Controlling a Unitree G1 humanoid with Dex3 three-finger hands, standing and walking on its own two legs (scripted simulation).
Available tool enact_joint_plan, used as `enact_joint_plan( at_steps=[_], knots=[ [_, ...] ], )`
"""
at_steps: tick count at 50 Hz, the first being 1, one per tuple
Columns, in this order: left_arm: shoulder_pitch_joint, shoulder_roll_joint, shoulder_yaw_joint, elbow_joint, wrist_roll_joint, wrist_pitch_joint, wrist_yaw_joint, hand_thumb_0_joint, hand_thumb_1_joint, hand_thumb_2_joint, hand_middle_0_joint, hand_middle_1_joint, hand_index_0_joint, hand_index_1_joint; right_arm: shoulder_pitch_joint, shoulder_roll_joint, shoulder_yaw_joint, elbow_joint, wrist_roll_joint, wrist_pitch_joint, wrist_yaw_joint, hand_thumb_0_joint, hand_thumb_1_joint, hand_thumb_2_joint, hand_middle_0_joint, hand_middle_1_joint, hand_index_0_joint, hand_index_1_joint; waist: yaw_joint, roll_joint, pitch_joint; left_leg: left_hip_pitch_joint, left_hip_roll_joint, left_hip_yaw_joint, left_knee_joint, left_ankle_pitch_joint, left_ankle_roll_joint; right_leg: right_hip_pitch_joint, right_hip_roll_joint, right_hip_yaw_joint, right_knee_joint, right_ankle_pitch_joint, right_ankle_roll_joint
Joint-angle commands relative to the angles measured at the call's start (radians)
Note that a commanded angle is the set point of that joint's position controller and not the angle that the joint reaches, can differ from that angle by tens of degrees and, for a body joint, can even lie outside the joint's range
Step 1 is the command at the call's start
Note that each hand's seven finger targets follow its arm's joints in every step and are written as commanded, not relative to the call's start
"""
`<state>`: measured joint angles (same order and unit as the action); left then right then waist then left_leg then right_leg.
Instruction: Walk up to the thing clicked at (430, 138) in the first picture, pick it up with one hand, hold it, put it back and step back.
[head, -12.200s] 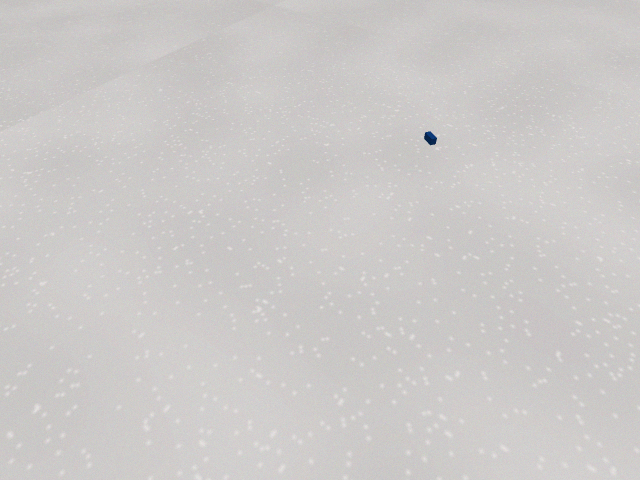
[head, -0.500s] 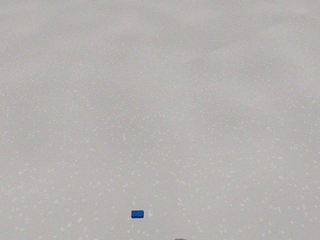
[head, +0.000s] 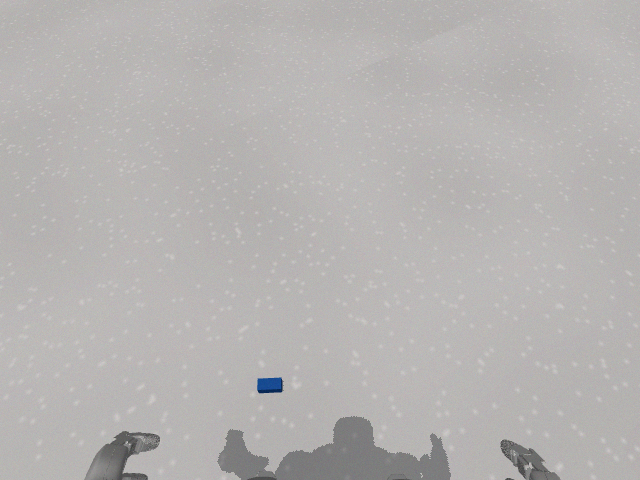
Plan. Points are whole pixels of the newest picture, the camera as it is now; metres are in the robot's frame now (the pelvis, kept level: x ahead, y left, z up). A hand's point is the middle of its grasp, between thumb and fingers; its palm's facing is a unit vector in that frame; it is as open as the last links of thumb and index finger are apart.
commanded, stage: rise first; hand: left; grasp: from above
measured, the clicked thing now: (270, 385) +0.43 +0.16 -0.72
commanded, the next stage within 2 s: none
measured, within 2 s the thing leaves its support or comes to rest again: neither
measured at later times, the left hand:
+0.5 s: hand out of the picture +0.15 +0.25 -0.26, palm faces -0.36 -0.73 -0.58, open 12.3 cm
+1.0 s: hand (218, 421) +0.28 +0.24 -0.45, palm faces -0.48 -0.23 -0.84, open 11.6 cm
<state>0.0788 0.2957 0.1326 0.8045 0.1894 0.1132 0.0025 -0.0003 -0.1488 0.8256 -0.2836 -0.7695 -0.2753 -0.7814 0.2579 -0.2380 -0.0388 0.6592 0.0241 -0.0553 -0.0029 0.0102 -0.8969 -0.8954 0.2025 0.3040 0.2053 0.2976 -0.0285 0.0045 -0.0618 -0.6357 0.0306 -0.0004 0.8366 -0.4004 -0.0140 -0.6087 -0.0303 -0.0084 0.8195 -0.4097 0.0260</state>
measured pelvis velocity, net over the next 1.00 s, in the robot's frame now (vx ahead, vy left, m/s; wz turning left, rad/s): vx -0.09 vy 0.00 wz -0.04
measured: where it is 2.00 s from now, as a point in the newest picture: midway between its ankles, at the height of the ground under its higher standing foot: outside the picture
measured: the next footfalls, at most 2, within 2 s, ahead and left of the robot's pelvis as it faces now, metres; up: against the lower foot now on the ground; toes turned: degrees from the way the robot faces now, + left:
none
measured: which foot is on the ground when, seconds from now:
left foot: down 0.00-1.00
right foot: down 0.00-1.00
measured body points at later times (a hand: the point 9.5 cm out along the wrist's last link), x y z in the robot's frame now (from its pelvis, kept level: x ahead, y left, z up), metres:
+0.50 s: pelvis -0.03 +0.00 -0.11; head +0.10 +0.02 +0.32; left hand +0.17 +0.29 -0.23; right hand +0.18 -0.25 -0.19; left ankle +0.00 +0.13 -0.70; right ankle -0.01 -0.14 -0.70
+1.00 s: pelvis -0.09 +0.00 -0.30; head +0.11 +0.01 +0.10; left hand +0.30 +0.25 -0.40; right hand +0.02 -0.28 -0.44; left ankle +0.00 +0.13 -0.70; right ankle -0.01 -0.14 -0.70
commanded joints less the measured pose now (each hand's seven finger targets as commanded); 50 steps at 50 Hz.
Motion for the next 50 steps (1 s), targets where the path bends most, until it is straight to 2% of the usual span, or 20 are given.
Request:
enact_joint_plan(
  at_steps=[1,2,10,12,15,19,20,23,27,28,29,32,35,37,39,41,44,45,46,50],
  knots=[
    [0.032,0.182,0.059,-0.224,0.042,-0.024,0.028,0.0,-0.319,0.759,-0.389,-0.722,-0.362,-0.749,-0.015,-0.152,-0.062,-0.153,-0.01,-0.063,-0.011,0.0,-0.911,-0.904,0.201,0.3,0.2,0.3,0.014,0.033,-0.23,0.035,-0.02,0.002,0.019,0.223,0.011,-0.026,0.036,-0.03,0.032,0.187,-0.042],
    [0.026,0.18,0.048,-0.297,0.051,-0.024,0.029,0.0,-0.322,0.767,-0.384,-0.716,-0.354,-0.747,-0.025,-0.152,-0.063,-0.176,-0.01,-0.069,-0.013,0.0,-0.906,-0.903,0.201,0.3,0.2,0.3,0.013,0.057,-0.259,0.038,-0.016,-0.006,0.034,0.23,0.009,-0.048,0.037,-0.031,0.055,0.189,-0.044],
    [0.182,0.16,0.035,-0.436,0.099,0.049,0.039,0.0,-0.226,0.677,-0.446,-0.674,-0.43,-0.691,-0.028,-0.142,-0.063,-0.208,-0.015,-0.093,-0.017,0.0,-0.926,-0.907,0.201,0.3,0.2,0.3,-0.005,0.032,-0.3,-0.063,-0.016,-0.003,0.163,0.251,0.023,-0.125,0.033,-0.024,0.139,0.22,-0.035],
    [0.188,0.158,0.032,-0.474,0.112,0.057,0.041,0.0,-0.203,0.66,-0.431,-0.697,-0.426,-0.702,-0.049,-0.146,-0.061,-0.224,-0.016,-0.101,-0.016,0.0,-0.917,-0.904,0.201,0.3,0.2,0.3,-0.001,0.055,-0.285,-0.097,-0.012,-0.014,0.17,0.213,0.016,-0.171,0.035,-0.032,0.173,0.167,-0.041],
    [0.09,0.169,0.015,-0.462,0.154,0.051,0.049,0.0,-0.219,0.674,-0.429,-0.695,-0.42,-0.704,-0.066,-0.145,-0.055,-0.233,-0.019,-0.116,-0.019,0.0,-0.921,-0.906,0.2,0.3,0.2,0.3,-0.039,0.042,-0.257,-0.188,-0.011,-0.021,0.232,0.11,0.021,-0.275,0.037,-0.033,0.221,0.095,-0.039],
    [0.001,0.167,-0.003,-0.387,0.23,-0.005,0.066,0.0,-0.263,0.711,-0.408,-0.711,-0.394,-0.726,-0.091,-0.147,-0.051,-0.228,-0.022,-0.146,-0.008,0.0,-0.921,-0.905,0.2,0.3,0.2,0.3,-0.032,0.041,-0.272,-0.356,-0.023,-0.014,0.35,-0.025,0.023,-0.43,0.034,-0.022,0.341,-0.015,-0.043],
    [-0.028,0.157,-0.028,-0.395,0.256,-0.027,0.071,0.0,-0.271,0.721,-0.412,-0.705,-0.393,-0.724,-0.095,-0.153,-0.056,-0.227,-0.022,-0.154,-0.004,0.0,-0.92,-0.905,0.2,0.3,0.2,0.3,-0.034,0.059,-0.317,-0.361,-0.021,-0.022,0.376,-0.025,0.019,-0.473,0.034,-0.022,0.385,-0.019,-0.045],
    [-0.084,0.178,-0.043,-0.367,0.331,-0.078,0.104,0.0,-0.231,0.698,-0.42,-0.716,-0.411,-0.725,-0.101,-0.173,-0.063,-0.203,-0.019,-0.171,0.002,0.0,-0.914,-0.904,0.2,0.3,0.2,0.3,-0.029,0.098,-0.428,-0.387,-0.018,-0.044,0.466,0.034,0.009,-0.587,0.034,-0.029,0.513,0.02,-0.048],
    [-0.141,0.226,-0.026,-0.34,0.41,-0.108,0.158,0.0,-0.214,0.701,-0.435,-0.694,-0.421,-0.71,-0.104,-0.187,-0.074,-0.169,-0.015,-0.171,0.012,0.0,-0.91,-0.903,0.2,0.3,0.2,0.3,-0.002,0.113,-0.56,-0.451,-0.022,-0.041,0.596,0.142,0.014,-0.682,0.036,-0.03,0.64,0.096,-0.052],
    [-0.159,0.215,-0.049,-0.328,0.432,-0.109,0.168,0.0,-0.229,0.71,-0.431,-0.698,-0.416,-0.715,-0.107,-0.193,-0.079,-0.16,-0.017,-0.168,0.015,0.0,-0.918,-0.905,0.2,0.3,0.2,0.3,-0.011,0.122,-0.577,-0.46,-0.02,-0.051,0.612,0.15,0.011,-0.722,0.038,-0.035,0.67,0.095,-0.056],
    [-0.197,0.244,-0.033,-0.317,0.451,-0.11,0.179,0.0,-0.24,0.728,-0.411,-0.709,-0.393,-0.728,-0.103,-0.2,-0.082,-0.143,-0.016,-0.162,0.019,0.0,-0.906,-0.902,0.2,0.3,0.2,0.3,-0.002,0.126,-0.597,-0.46,-0.017,-0.058,0.634,0.183,0.009,-0.753,0.038,-0.039,0.701,0.108,-0.057],
    [-0.291,0.255,-0.037,-0.259,0.515,-0.111,0.205,0.0,-0.231,0.723,-0.399,-0.718,-0.387,-0.733,-0.099,-0.2,-0.092,-0.114,-0.018,-0.142,0.028,0.0,-0.903,-0.902,0.2,0.3,0.2,0.3,0.002,0.109,-0.642,-0.563,-0.025,-0.048,0.708,0.158,0.016,-0.791,0.042,-0.037,0.753,0.101,-0.058],
    [-0.445,0.298,-0.027,-0.22,0.575,-0.124,0.229,0.0,-0.202,0.705,-0.407,-0.714,-0.401,-0.721,-0.087,-0.205,-0.098,-0.091,-0.023,-0.126,0.036,0.0,-0.903,-0.902,0.2,0.3,0.2,0.3,-0.006,0.082,-0.696,-0.663,-0.03,-0.038,0.785,0.092,0.024,-0.832,0.045,-0.037,0.799,0.062,-0.057],
    [-0.517,0.277,-0.065,-0.133,0.611,-0.134,0.231,0.0,-0.152,0.681,-0.429,-0.686,-0.425,-0.692,-0.08,-0.2,-0.099,-0.071,-0.029,-0.117,0.04,0.0,-0.887,-0.898,0.2,0.3,0.2,0.3,-0.027,0.043,-0.687,-0.744,-0.031,-0.024,0.846,0.043,0.031,-0.864,0.047,-0.035,0.82,0.033,-0.053],
    [-0.622,0.292,-0.072,-0.093,0.636,-0.157,0.231,0.0,-0.128,0.661,-0.437,-0.696,-0.442,-0.693,-0.063,-0.201,-0.103,-0.054,-0.035,-0.115,0.041,0.0,-0.887,-0.898,0.2,0.3,0.2,0.3,-0.04,0.044,-0.689,-0.809,-0.035,-0.021,0.885,-0.028,0.03,-0.901,0.044,-0.035,0.848,-0.021,-0.052],
    [-0.648,0.342,-0.053,-0.001,0.675,-0.174,0.241,0.0,-0.112,0.663,-0.441,-0.677,-0.444,-0.677,-0.045,-0.2,-0.104,-0.027,-0.039,-0.101,0.042,0.0,-0.874,-0.896,0.2,0.3,0.2,0.3,-0.026,-0.001,-0.69,-0.886,-0.039,-0.003,0.924,-0.078,0.036,-0.889,0.048,-0.029,0.854,-0.069,-0.048],
    [-0.803,0.358,-0.076,0.0,0.717,-0.214,0.255,0.0,-0.123,0.693,-0.403,-0.712,-0.409,-0.709,-0.052,-0.198,-0.106,-0.04,-0.049,-0.091,0.043,0.0,-0.852,-0.89,0.2,0.3,0.2,0.3,-0.039,0.024,-0.722,-0.94,-0.043,0.006,0.97,-0.144,0.035,-0.929,0.051,-0.022,0.875,-0.156,-0.049],
    [-0.792,0.374,-0.069,0.067,0.737,-0.217,0.264,0.0,-0.122,0.689,-0.409,-0.705,-0.415,-0.702,-0.044,-0.197,-0.103,-0.021,-0.053,-0.083,0.043,0.0,-0.858,-0.892,0.199,0.3,0.2,0.3,-0.038,-0.002,-0.701,-0.966,-0.042,0.008,0.989,-0.155,0.038,-0.939,0.052,-0.022,0.879,-0.176,-0.048],
    [-0.848,0.417,-0.052,0.036,0.76,-0.23,0.278,0.0,-0.126,0.694,-0.403,-0.714,-0.411,-0.708,-0.043,-0.202,-0.104,-0.027,-0.054,-0.078,0.041,0.0,-0.861,-0.892,0.2,0.3,0.2,0.3,-0.035,0.013,-0.73,-0.977,-0.044,0.007,0.997,-0.167,0.038,-0.948,0.055,-0.024,0.893,-0.198,-0.05],
    [-0.922,0.394,-0.078,0.116,0.823,-0.243,0.312,0.0,-0.191,0.749,-0.357,-0.733,-0.361,-0.731,-0.024,-0.205,-0.095,0.0,-0.067,-0.059,0.043,0.0,-0.869,-0.894,0.2,0.299,0.2,0.299,-0.057,0.066,-0.71,-0.977,-0.042,-0.008,1.016,-0.213,0.034,-1.065,0.057,-0.056,0.955,-0.237,-0.059]
  ],
)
